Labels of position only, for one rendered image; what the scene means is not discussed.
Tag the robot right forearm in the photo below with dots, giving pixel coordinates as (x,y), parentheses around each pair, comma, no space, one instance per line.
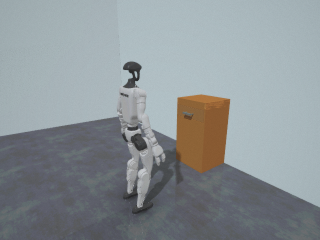
(148,131)

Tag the cabinet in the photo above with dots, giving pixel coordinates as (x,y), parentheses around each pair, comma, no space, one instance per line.
(201,145)

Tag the left robot thigh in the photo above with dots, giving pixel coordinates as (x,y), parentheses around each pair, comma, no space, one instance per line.
(133,163)

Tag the robot right hand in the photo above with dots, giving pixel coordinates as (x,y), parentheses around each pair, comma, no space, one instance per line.
(158,151)

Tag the robot head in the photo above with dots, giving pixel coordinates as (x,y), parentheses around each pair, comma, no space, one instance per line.
(132,67)

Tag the handle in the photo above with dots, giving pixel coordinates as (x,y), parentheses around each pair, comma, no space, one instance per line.
(189,114)

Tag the right robot upper arm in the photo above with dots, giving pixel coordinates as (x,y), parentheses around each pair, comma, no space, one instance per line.
(140,96)

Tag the robot left forearm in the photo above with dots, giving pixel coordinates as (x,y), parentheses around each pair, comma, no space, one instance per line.
(123,123)

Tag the drawer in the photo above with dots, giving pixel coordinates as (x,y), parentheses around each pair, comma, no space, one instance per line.
(197,114)

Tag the left robot upper arm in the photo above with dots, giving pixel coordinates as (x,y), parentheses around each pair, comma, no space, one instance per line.
(119,106)

